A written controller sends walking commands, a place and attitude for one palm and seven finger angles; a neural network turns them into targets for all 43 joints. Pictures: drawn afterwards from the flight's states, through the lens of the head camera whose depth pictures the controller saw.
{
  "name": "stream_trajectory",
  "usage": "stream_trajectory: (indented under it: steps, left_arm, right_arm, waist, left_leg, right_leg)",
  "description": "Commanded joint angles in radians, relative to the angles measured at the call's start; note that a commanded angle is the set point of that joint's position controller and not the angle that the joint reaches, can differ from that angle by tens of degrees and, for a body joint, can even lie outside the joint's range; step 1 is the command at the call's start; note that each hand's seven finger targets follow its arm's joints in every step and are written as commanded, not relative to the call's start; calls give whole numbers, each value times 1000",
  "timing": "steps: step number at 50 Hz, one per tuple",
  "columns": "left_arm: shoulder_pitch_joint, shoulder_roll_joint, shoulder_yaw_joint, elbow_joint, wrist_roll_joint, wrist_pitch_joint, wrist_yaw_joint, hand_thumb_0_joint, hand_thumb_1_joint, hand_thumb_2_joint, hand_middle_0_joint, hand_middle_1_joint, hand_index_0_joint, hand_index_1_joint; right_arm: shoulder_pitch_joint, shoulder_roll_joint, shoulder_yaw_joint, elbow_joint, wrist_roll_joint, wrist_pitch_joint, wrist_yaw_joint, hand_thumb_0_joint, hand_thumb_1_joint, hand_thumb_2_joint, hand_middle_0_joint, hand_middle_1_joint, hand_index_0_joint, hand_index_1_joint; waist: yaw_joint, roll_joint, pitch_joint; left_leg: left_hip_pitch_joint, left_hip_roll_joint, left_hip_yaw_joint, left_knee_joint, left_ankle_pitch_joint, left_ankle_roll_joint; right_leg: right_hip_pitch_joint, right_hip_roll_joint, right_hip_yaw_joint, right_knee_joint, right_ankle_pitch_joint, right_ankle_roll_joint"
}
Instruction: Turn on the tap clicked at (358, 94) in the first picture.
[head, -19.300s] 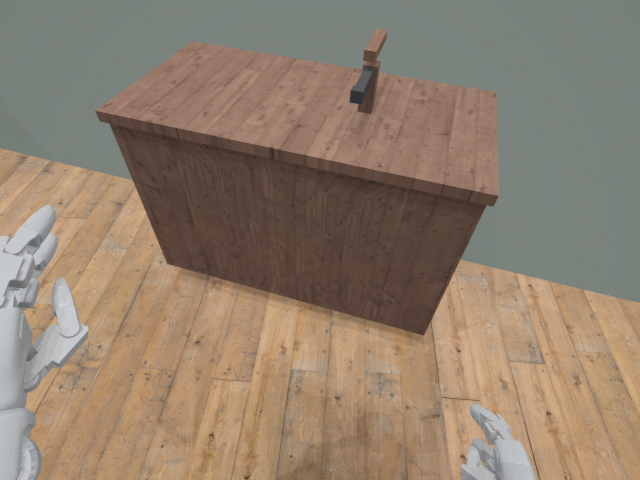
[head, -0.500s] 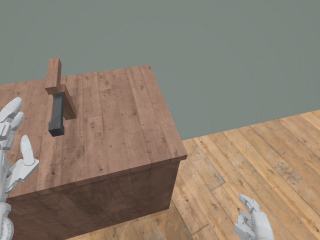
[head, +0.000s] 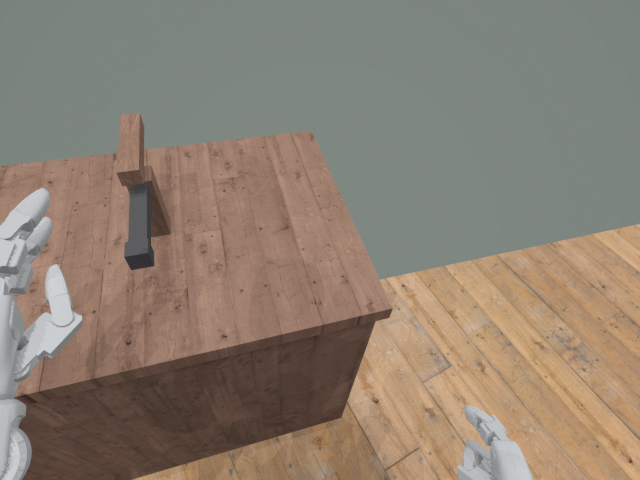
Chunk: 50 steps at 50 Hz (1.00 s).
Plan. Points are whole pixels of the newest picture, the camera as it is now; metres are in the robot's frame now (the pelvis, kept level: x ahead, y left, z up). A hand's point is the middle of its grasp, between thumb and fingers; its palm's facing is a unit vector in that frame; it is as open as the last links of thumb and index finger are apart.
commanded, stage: look again from close up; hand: left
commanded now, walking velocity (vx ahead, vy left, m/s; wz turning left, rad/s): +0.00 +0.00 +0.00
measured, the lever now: (139, 254) +0.36 +0.27 +0.07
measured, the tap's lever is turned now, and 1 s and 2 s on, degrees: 0 0 0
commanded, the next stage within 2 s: shuffle to correct the standing spot in 0.30 s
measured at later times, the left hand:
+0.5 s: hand (53, 328) +0.21 +0.26 +0.16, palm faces +0.43 -0.85 -0.31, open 7.4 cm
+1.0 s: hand (141, 303) +0.24 +0.20 +0.15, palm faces +0.33 -0.87 -0.37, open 7.4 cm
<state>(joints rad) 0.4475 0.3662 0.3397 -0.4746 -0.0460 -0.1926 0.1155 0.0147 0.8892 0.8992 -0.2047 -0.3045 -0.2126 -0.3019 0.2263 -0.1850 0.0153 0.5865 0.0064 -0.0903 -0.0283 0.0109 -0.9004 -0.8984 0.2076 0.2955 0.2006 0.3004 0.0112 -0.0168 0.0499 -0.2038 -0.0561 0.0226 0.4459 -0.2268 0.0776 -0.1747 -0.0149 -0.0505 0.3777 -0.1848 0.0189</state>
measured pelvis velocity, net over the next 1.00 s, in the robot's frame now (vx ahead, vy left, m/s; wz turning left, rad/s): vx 0.01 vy -0.04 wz -0.03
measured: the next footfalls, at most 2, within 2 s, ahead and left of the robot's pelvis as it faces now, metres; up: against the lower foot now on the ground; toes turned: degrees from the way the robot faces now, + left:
none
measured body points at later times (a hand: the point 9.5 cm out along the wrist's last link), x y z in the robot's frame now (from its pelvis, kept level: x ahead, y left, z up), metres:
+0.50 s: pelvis -0.01 +0.00 +0.00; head -0.01 +0.02 +0.45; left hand +0.18 +0.30 +0.17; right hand +0.15 -0.23 -0.07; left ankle +0.01 +0.06 -0.74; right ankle +0.01 -0.14 -0.74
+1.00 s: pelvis +0.01 -0.04 -0.01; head +0.04 -0.03 +0.44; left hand +0.22 +0.24 +0.17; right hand +0.18 -0.28 -0.08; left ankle +0.01 +0.06 -0.74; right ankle +0.01 -0.14 -0.74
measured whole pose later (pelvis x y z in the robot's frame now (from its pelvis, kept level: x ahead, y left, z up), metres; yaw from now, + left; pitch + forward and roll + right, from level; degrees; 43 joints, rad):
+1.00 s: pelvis +0.01 -0.04 -0.01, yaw -2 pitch +0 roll -2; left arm 0.46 0.37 0.36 -0.48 -0.07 -0.20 0.09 0.01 0.89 0.90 -0.21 -0.30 -0.21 -0.30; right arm 0.21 -0.21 0.00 0.58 0.01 -0.10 -0.02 0.01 -0.90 -0.90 0.21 0.30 0.20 0.30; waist 0.00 -0.01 0.04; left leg -0.24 0.02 0.02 0.55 -0.31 0.02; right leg -0.21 0.06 -0.05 0.46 -0.25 -0.04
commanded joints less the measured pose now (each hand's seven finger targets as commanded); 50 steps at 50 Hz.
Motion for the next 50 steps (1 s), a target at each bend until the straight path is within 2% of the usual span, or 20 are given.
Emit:
stream_trajectory:
  steps: [1,2,3,4,5,6,7,9,13,15,17,20,23,26,30,33,35,40,45,50]
  left_arm:
    - [-46,151,111,-213,-2,-69,12,0,900,900,-200,-300,-200,-300]
    - [-1120,960,692,-465,177,-174,10,0,900,900,-200,-300,-200,-300]
    - [-505,336,296,160,60,-135,-38,0,900,900,-200,-300,-200,-300]
    - [-258,231,206,163,27,-130,-52,0,900,900,-200,-300,-200,-300]
    - [-170,70,63,90,-9,-129,-63,0,900,900,-200,-300,-200,-300]
    - [-181,123,74,-67,-1,-136,-59,0,900,900,-200,-300,-200,-300]
    - [-142,120,61,-121,-2,-139,-53,0,900,900,-200,-300,-200,-300]
    - [-64,127,67,-157,-4,-132,-38,0,900,900,-200,-300,-200,-300]
    - [-79,209,179,-129,-13,-133,-12,0,900,900,-200,-300,-200,-300]
    - [-155,266,227,-137,-14,-139,-8,0,900,900,-200,-300,-200,-300]
    - [-210,219,178,-130,-9,-146,-15,0,900,900,-200,-300,-200,-300]
    - [-259,178,124,-154,-3,-150,-21,0,900,900,-200,-300,-200,-300]
    - [-246,129,76,-114,7,-139,-19,0,900,900,-200,-300,-200,-300]
    - [-266,112,53,-119,14,-126,-17,0,900,900,-200,-300,-200,-300]
    - [-266,159,97,-158,15,-111,-12,0,900,900,-200,-300,-200,-300]
    - [-198,165,121,-172,3,-100,-12,0,900,900,-200,-300,-200,-300]
    - [-173,190,148,-213,-4,-95,-18,0,900,900,-200,-300,-200,-300]
    - [-94,190,164,-226,-23,-73,-34,0,900,900,-200,-300,-200,-300]
    - [-30,174,162,-201,-29,-68,-11,0,900,900,-200,-300,-200,-300]
    - [-49,182,152,-216,-27,-65,13,0,900,900,-200,-300,-200,-300]
  right_arm:
    - [-92,-141,-62,-159,7,-49,-12,0,-900,-900,200,300,200,300]
    - [17,-175,-39,-153,-54,-106,-2,0,-900,-900,200,300,200,300]
    - [-71,-48,-2,-93,-16,-107,2,0,-900,-900,200,300,200,300]
    - [-23,-133,-56,-146,-9,-129,1,0,-900,-900,200,300,200,300]
    - [-42,-121,-64,-143,18,-130,25,0,-900,-900,200,300,200,300]
    - [-29,-158,-77,-161,8,-125,40,0,-900,-900,200,300,200,300]
    - [-57,-151,-73,-167,10,-124,50,0,-900,-900,200,300,200,300]
    - [-76,-151,-66,-177,12,-120,55,0,-900,-900,200,300,200,300]
    - [-97,-146,-59,-181,13,-105,24,0,-900,-900,200,300,200,300]
    - [-111,-145,-53,-177,11,-98,4,0,-900,-900,200,300,200,300]
    - [-110,-136,-47,-179,10,-104,-5,0,-900,-900,200,300,200,300]
    - [-112,-129,-41,-172,10,-120,-4,0,-900,-900,200,300,200,300]
    - [-90,-137,-45,-153,3,-127,1,0,-900,-900,200,300,200,300]
    - [-94,-137,-47,-147,3,-121,8,0,-900,-900,200,300,200,300]
    - [-97,-132,-50,-157,5,-103,20,0,-900,-900,200,300,200,300]
    - [-85,-129,-58,-171,0,-88,23,0,-900,-900,200,300,200,300]
    - [-88,-129,-61,-172,4,-82,28,0,-900,-900,200,300,200,300]
    - [-82,-131,-69,-189,6,-63,24,0,-900,-900,200,300,200,300]
    - [-94,-126,-57,-179,13,-57,15,0,-900,-900,200,300,200,300]
    - [-122,-129,-50,-168,14,-57,-12,0,-900,-900,200,300,200,300]
  waist:
    - [0,97,-145]
    - [15,28,-5]
    - [14,15,-192]
    - [45,101,-213]
    - [23,222,-249]
    - [21,238,-260]
    - [29,196,-243]
    - [34,75,-202]
    - [25,-48,-140]
    - [18,-9,-104]
    - [14,82,-93]
    - [15,106,-86]
    - [14,71,-99]
    - [10,133,-90]
    - [9,145,-94]
    - [6,90,-142]
    - [4,115,-175]
    - [0,120,-191]
    - [-2,68,-206]
    - [-1,29,-186]
  left_leg:
    - [-19,164,-154,-118,207,-98]
    - [-194,162,-78,25,250,-38]
    - [2,112,-117,-38,299,-53]
    - [61,124,-88,-21,326,-73]
    - [103,127,-67,-18,397,-93]
    - [83,150,-95,-35,432,-92]
    - [45,165,-107,-48,400,-82]
    - [-51,167,-115,-79,250,-68]
    - [-134,142,-114,-106,-2,-58]
    - [-138,135,-121,-117,-104,-50]
    - [-138,137,-130,-134,-164,-40]
    - [-129,132,-120,-137,-214,-34]
    - [-99,144,-131,-156,-220,-41]
    - [-119,180,-160,-192,-259,-37]
    - [-91,201,-167,-163,-150,-41]
    - [-36,190,-139,-68,87,-50]
    - [14,178,-100,-7,268,-69]
    - [59,202,-87,55,434,-76]
    - [0,128,-44,87,243,-68]
    - [6,99,-43,63,190,-61]
  right_leg:
    - [109,-50,47,4,123,-51]
    - [-33,-47,67,4,110,-42]
    - [-60,-86,61,32,98,-85]
    - [8,-64,169,12,183,-81]
    - [37,-57,97,75,191,-74]
    - [60,-50,89,96,160,-64]
    - [70,-46,74,101,129,-54]
    - [102,-41,68,94,96,-43]
    - [90,-45,74,50,22,-35]
    - [45,-49,93,22,-53,-37]
    - [29,-49,101,17,-90,-42]
    - [28,-41,106,-4,-103,-41]
    - [18,-18,95,-3,-113,-40]
    - [18,6,62,52,-100,-36]
    - [9,20,40,74,-51,-39]
    - [30,8,39,52,59,-45]
    - [32,9,28,62,145,-47]
    - [8,5,23,91,224,-49]
    - [84,-73,141,31,367,-72]
    - [79,-107,166,3,400,-59]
